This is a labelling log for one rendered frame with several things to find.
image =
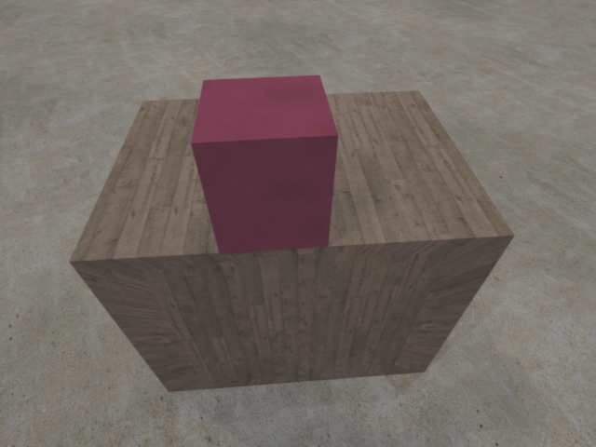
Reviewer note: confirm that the carton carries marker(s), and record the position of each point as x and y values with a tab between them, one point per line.
265	151

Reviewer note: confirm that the pedestal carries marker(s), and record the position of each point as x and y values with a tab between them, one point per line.
413	236

